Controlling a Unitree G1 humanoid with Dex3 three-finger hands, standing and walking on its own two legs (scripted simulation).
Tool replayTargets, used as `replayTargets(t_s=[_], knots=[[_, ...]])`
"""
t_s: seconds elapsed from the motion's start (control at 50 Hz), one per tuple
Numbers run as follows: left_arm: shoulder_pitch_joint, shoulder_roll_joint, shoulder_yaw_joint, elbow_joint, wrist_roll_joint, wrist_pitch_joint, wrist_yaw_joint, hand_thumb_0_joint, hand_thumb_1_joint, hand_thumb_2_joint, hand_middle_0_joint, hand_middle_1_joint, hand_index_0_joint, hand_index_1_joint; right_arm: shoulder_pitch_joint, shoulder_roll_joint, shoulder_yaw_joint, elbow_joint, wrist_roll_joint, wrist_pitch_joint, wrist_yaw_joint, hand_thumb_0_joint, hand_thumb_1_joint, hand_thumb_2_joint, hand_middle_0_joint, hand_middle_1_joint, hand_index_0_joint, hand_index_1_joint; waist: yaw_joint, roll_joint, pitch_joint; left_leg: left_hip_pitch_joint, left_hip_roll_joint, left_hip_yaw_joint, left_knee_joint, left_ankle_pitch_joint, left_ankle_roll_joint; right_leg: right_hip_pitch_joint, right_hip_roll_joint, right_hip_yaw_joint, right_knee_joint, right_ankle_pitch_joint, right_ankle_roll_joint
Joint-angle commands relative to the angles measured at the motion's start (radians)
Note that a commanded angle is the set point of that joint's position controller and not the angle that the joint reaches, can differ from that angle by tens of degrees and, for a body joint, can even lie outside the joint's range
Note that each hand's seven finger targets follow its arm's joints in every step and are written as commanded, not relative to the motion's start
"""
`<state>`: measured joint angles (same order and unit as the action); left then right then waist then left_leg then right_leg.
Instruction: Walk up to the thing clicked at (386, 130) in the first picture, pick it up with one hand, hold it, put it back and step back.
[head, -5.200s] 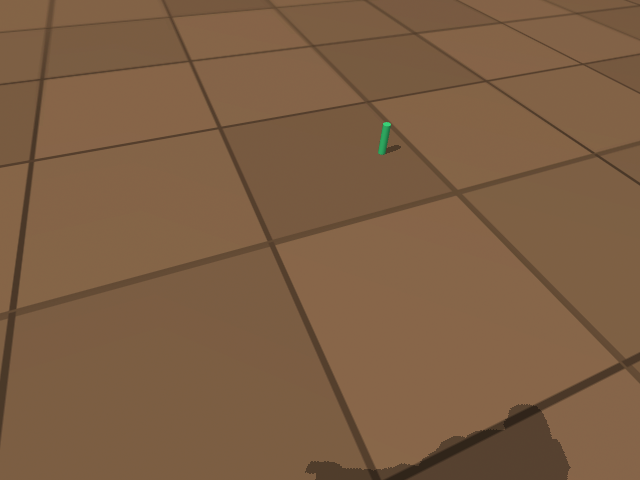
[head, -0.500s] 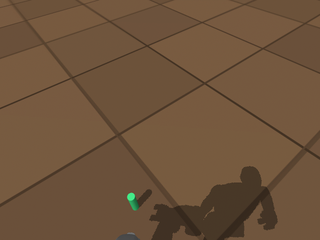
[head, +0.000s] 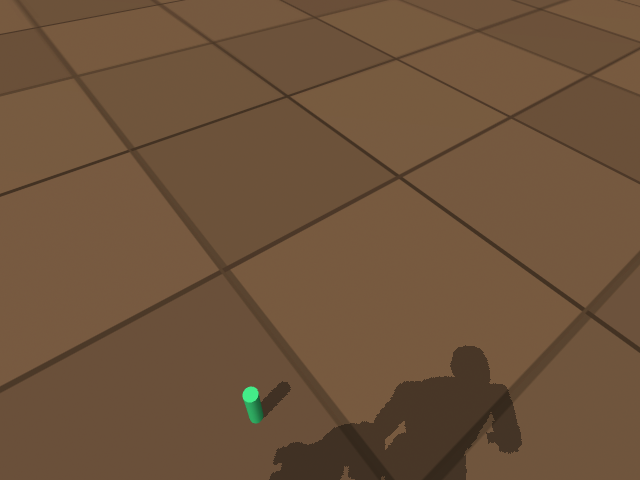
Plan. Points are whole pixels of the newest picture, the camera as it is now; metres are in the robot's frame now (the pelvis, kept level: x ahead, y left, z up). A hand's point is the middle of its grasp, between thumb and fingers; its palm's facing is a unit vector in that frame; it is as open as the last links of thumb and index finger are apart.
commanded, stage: walk up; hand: left
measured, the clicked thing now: (253, 405) +0.44 +0.18 -0.67
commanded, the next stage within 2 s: none
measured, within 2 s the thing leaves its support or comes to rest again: neither
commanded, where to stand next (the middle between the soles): +0.12 -0.01 m, yaw +0 degrees
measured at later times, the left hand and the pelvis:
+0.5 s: hand out of the picture +0.13 +0.25 -0.14, palm faces -0.01 -0.94 -0.33, open 7.4 cm; pelvis +0.03 +0.00 +0.01, yaw +1 degrees
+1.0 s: hand out of the picture +0.10 +0.25 -0.14, palm faces +0.01 -0.94 -0.34, open 7.4 cm; pelvis +0.04 +0.00 +0.02, yaw +1 degrees
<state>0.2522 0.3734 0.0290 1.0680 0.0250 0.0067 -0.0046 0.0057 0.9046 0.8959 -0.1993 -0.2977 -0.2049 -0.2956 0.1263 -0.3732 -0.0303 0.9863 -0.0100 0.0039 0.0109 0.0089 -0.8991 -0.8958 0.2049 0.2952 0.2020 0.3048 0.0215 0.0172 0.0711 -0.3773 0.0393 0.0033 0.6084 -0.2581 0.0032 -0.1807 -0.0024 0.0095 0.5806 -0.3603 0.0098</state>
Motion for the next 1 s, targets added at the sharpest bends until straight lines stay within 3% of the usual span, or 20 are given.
replayTargets(t_s=[0.0, 0.02, 0.04, 0.08, 0.1, 0.16, 0.2, 0.24, 0.32, 0.44, 0.56, 0.66, 0.76, 0.86, 0.9, 0.98], knots=[[-0.155, 0.197, 0.026, -0.093, -0.014, -0.046, 0.01, 0.0, 0.9, 0.9, -0.2, -0.3, -0.2, -0.3, -0.012, -0.217, -0.048, -0.03, 0.004, -0.046, -0.005, 0.0, -0.9, -0.9, 0.2, 0.3, 0.2, 0.3, -0.067, -0.025, -0.038, 0.266, 0.083, -0.145, -0.162, 0.037, 0.051, -0.229, -0.094, 0.084, -0.183, -0.013, -0.061], [-0.113, 0.189, 0.024, -0.072, -0.017, -0.049, 0.009, 0.0, 0.9, 0.9, -0.2, -0.3, -0.2, -0.3, -0.041, -0.212, -0.044, -0.033, 0.005, -0.047, -0.004, 0.0, -0.9, -0.9, 0.2, 0.3, 0.2, 0.3, -0.041, -0.025, -0.053, 0.238, 0.111, -0.182, -0.187, 0.043, 0.071, -0.175, -0.074, 0.065, -0.172, 0.028, -0.053], [-0.086, 0.199, 0.024, -0.058, -0.017, -0.05, 0.007, 0.0, 0.9, 0.9, -0.2, -0.3, -0.2, -0.3, -0.063, -0.208, -0.039, -0.036, 0.004, -0.046, -0.003, 0.0, -0.9, -0.9, 0.2, 0.3, 0.2, 0.3, -0.024, -0.047, -0.062, 0.203, 0.105, -0.175, -0.191, -0.003, 0.071, -0.131, -0.074, 0.076, -0.188, 0.016, -0.057], [-0.074, 0.219, 0.029, -0.056, -0.011, -0.049, 0.004, 0.0, 0.9, 0.9, -0.2, -0.3, -0.2, -0.3, -0.071, -0.209, -0.031, -0.029, 0.003, -0.04, -0.001, 0.0, -0.9, -0.9, 0.2, 0.3, 0.2, 0.3, -0.019, -0.098, -0.026, 0.174, 0.056, -0.127, -0.155, -0.097, 0.053, -0.154, -0.115, 0.14, -0.267, -0.11, -0.07], [-0.099, 0.228, 0.031, -0.055, -0.007, -0.049, 0.006, 0.0, 0.9, 0.9, -0.2, -0.3, -0.2, -0.3, -0.068, -0.205, -0.034, -0.017, 0.001, -0.037, -0.001, 0.0, -0.9, -0.9, 0.2, 0.3, 0.2, 0.3, -0.03, -0.113, 0.004, 0.175, 0.037, -0.105, -0.145, -0.062, 0.038, -0.164, -0.127, 0.15, -0.287, -0.128, -0.073], [-0.139, 0.228, 0.03, -0.058, -0.012, -0.05, 0.011, 0.0, 0.9, 0.9, -0.2, -0.3, -0.2, -0.3, -0.047, -0.206, -0.036, 0.017, 0.0, -0.04, -0.001, 0.0, -0.9, -0.9, 0.2, 0.3, 0.2, 0.3, -0.048, -0.091, -0.005, 0.216, 0.039, -0.093, -0.165, 0.045, 0.027, -0.146, -0.129, 0.121, -0.278, -0.01, -0.071], [-0.125, 0.216, 0.028, -0.051, -0.017, -0.049, 0.011, 0.0, 0.9, 0.9, -0.2, -0.3, -0.2, -0.3, -0.056, -0.202, -0.031, 0.026, -0.001, -0.045, -0.002, 0.0, -0.9, -0.9, 0.2, 0.3, 0.2, 0.3, -0.032, -0.057, -0.027, 0.225, 0.051, -0.107, -0.179, 0.096, 0.031, -0.105, -0.114, 0.09, -0.257, 0.075, -0.06], [-0.122, 0.212, 0.03, -0.045, -0.021, -0.047, 0.014, 0.0, 0.9, 0.9, -0.2, -0.3, -0.2, -0.3, -0.052, -0.197, -0.025, 0.038, 0.0, -0.049, -0.005, 0.0, -0.9, -0.9, 0.2, 0.3, 0.2, 0.3, -0.023, -0.043, -0.062, 0.221, 0.067, -0.106, -0.175, 0.221, 0.038, -0.029, -0.11, 0.071, -0.234, 0.183, -0.054], [-0.131, 0.209, 0.03, -0.03, -0.027, -0.039, 0.019, 0.0, 0.9, 0.9, -0.2, -0.3, -0.2, -0.3, -0.056, -0.195, -0.022, 0.055, 0.004, -0.052, -0.012, 0.0, -0.9, -0.9, 0.2, 0.3, 0.2, 0.3, -0.011, -0.011, -0.095, 0.221, 0.084, -0.111, -0.182, 0.384, 0.048, 0.048, -0.103, 0.046, -0.209, 0.274, -0.046], [-0.165, 0.199, 0.022, -0.025, -0.023, -0.03, 0.015, 0.0, 0.9, 0.9, -0.2, -0.3, -0.2, -0.3, -0.077, -0.197, -0.024, 0.068, 0.001, -0.047, -0.015, 0.0, -0.9, -0.9, 0.2, 0.3, 0.2, 0.3, -0.017, 0.03, -0.123, 0.229, 0.086, -0.11, -0.218, 0.291, 0.046, 0.068, -0.101, 0.04, -0.226, 0.226, -0.045], [-0.191, 0.201, 0.021, -0.013, -0.021, -0.029, 0.015, 0.0, 0.9, 0.9, -0.2, -0.3, -0.2, -0.3, -0.086, -0.194, -0.021, 0.073, 0.001, -0.048, -0.017, 0.0, -0.9, -0.9, 0.2, 0.3, 0.2, 0.3, -0.02, 0.015, -0.139, 0.258, 0.087, -0.091, -0.209, 0.369, 0.048, 0.087, -0.107, 0.042, -0.247, 0.279, -0.038], [-0.212, 0.197, 0.019, -0.001, -0.022, -0.027, 0.013, 0.0, 0.9, 0.9, -0.2, -0.3, -0.2, -0.3, -0.091, -0.191, -0.021, 0.08, 0.001, -0.045, -0.018, 0.0, -0.9, -0.9, 0.2, 0.3, 0.2, 0.3, -0.028, -0.008, -0.108, 0.264, 0.086, -0.086, -0.221, 0.342, 0.042, 0.064, -0.105, 0.042, -0.269, 0.257, -0.036], [-0.221, 0.198, 0.02, 0.005, -0.016, -0.026, 0.009, 0.0, 0.9, 0.9, -0.2, -0.3, -0.2, -0.3, -0.103, -0.195, -0.022, 0.082, -0.001, -0.04, -0.016, 0.0, -0.9, -0.9, 0.2, 0.3, 0.2, 0.3, -0.036, -0.017, -0.069, 0.235, 0.074, -0.096, -0.258, 0.162, 0.032, 0.039, -0.102, 0.048, -0.294, 0.161, -0.041], [-0.202, 0.197, 0.022, 0.007, -0.015, -0.029, 0.008, 0.0, 0.9, 0.9, -0.2, -0.3, -0.2, -0.3, -0.103, -0.19, -0.019, 0.084, -0.002, -0.044, -0.015, 0.0, -0.9, -0.9, 0.2, 0.3, 0.2, 0.3, -0.031, -0.019, -0.101, 0.279, 0.067, -0.085, -0.246, 0.225, 0.03, 0.048, -0.11, 0.048, -0.305, 0.21, -0.037], [-0.191, 0.196, 0.025, 0.008, -0.018, -0.029, 0.011, 0.0, 0.9, 0.9, -0.2, -0.3, -0.2, -0.3, -0.099, -0.184, -0.017, 0.082, -0.001, -0.044, -0.016, 0.0, -0.9, -0.9, 0.2, 0.3, 0.2, 0.3, -0.026, -0.03, -0.11, 0.291, 0.072, -0.08, -0.228, 0.309, 0.034, 0.061, -0.109, 0.042, -0.301, 0.259, -0.031], [-0.19, 0.197, 0.025, 0.003, -0.017, -0.029, 0.013, 0.0, 0.9, 0.9, -0.2, -0.3, -0.2, -0.3, -0.097, -0.179, -0.015, 0.082, -0.001, -0.04, -0.017, 0.0, -0.9, -0.9, 0.2, 0.3, 0.2, 0.3, -0.026, -0.031, -0.111, 0.299, 0.067, -0.069, -0.222, 0.326, 0.032, 0.066, -0.114, 0.042, -0.304, 0.28, -0.029]])
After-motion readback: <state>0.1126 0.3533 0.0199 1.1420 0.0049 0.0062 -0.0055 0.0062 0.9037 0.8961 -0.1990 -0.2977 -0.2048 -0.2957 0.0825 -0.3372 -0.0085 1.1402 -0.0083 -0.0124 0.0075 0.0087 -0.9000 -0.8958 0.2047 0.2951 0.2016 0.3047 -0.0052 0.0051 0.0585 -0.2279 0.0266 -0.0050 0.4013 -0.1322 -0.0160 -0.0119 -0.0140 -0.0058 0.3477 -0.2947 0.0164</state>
